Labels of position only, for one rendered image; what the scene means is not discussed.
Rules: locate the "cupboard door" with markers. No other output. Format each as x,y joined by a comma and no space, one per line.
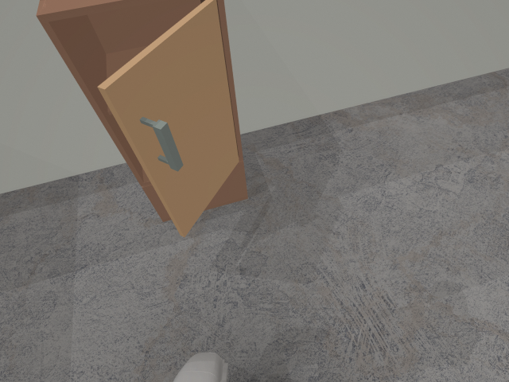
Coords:
181,79

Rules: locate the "robot left thigh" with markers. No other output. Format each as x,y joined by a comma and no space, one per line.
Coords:
203,367

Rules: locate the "handle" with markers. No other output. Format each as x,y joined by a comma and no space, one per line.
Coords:
165,138

